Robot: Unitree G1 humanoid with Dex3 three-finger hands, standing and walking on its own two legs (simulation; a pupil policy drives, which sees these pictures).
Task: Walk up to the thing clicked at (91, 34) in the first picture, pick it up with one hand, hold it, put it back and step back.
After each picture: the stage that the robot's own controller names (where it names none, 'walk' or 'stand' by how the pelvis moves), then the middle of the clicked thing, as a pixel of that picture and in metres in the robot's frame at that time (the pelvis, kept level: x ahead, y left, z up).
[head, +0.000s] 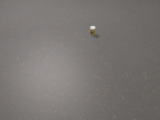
stand; (92, 31) +1.68 -0.03 -0.72
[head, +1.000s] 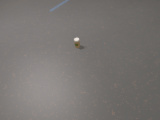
walk; (77, 42) +1.53 +0.28 -0.69
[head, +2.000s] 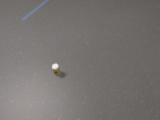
walk; (56, 69) +0.95 +0.41 -0.71
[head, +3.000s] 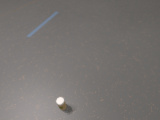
walk; (61, 103) +0.62 +0.33 -0.72
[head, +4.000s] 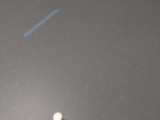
stand; (58, 119) +0.44 +0.28 -0.70
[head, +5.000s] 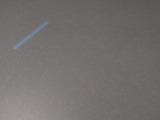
stand; out of the picture +0.37 +0.27 -0.72
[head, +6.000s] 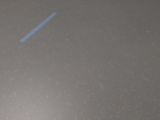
stand; out of the picture +0.35 +0.24 -0.71
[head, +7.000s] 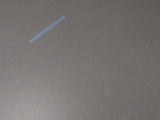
stand; out of the picture +0.36 +0.19 -0.72
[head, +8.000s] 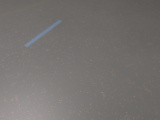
stand; out of the picture +0.35 +0.20 -0.72
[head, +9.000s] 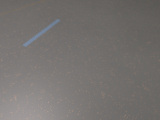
stand; out of the picture +0.34 +0.21 -0.72
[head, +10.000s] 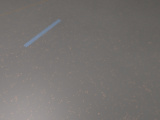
stand; out of the picture +0.34 +0.20 -0.72
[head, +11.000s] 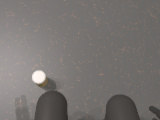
go down; (40, 79) +0.40 +0.23 -0.41
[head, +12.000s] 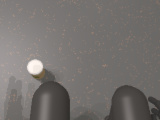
go down; (36, 70) +0.41 +0.23 -0.31
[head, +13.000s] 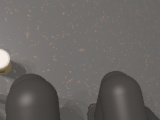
close in; (0, 62) +0.39 +0.26 -0.23
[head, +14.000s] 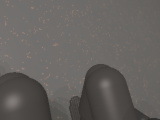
close; out of the picture +0.39 +0.27 -0.22
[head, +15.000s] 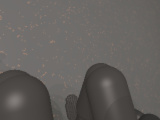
lift; out of the picture +0.38 +0.28 -0.22
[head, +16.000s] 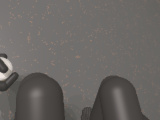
lift; out of the picture +0.33 +0.26 -0.17
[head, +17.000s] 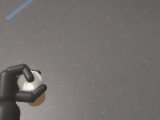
lift; (33, 89) +0.32 +0.19 +0.01
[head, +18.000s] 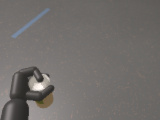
hold; (42, 91) +0.33 +0.17 -0.01
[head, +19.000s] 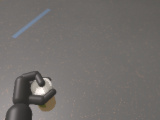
hold; (44, 95) +0.32 +0.17 -0.02
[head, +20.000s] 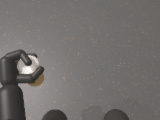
crouch; (32, 72) +0.39 +0.20 -0.08
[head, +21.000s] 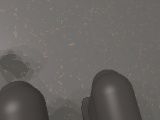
lower; out of the picture +0.44 +0.28 -0.18
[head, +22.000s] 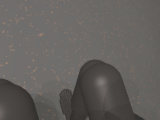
lower; out of the picture +0.43 +0.30 -0.23
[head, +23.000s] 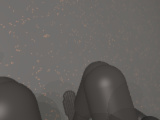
lower; out of the picture +0.42 +0.29 -0.23
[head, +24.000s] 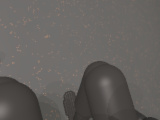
lower; out of the picture +0.42 +0.29 -0.23
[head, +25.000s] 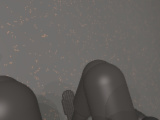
lower; out of the picture +0.42 +0.28 -0.22
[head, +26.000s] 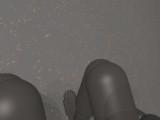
withdraw; out of the picture +0.41 +0.27 -0.22
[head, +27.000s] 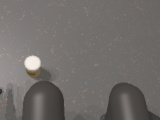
walk; (33, 67) +0.43 +0.23 -0.29
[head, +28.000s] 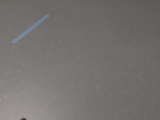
stand; out of the picture +0.37 +0.19 -0.64
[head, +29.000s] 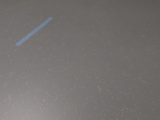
stand; out of the picture +0.38 +0.20 -0.67
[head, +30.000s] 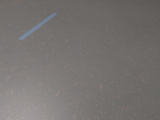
stand; out of the picture +0.39 +0.20 -0.68
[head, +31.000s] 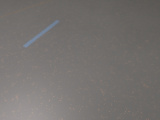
walk; out of the picture +0.39 +0.19 -0.72
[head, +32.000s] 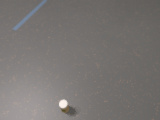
walk; (64, 106) +0.50 +0.22 -0.69
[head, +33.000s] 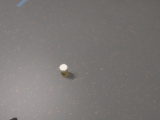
walk; (64, 70) +0.77 +0.21 -0.69
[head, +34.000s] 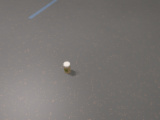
stand; (67, 67) +1.02 +0.23 -0.70
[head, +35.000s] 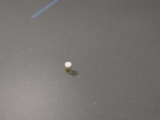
stand; (68, 67) +1.01 +0.22 -0.72
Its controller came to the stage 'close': yes
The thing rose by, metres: 0.70
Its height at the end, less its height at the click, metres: +0.00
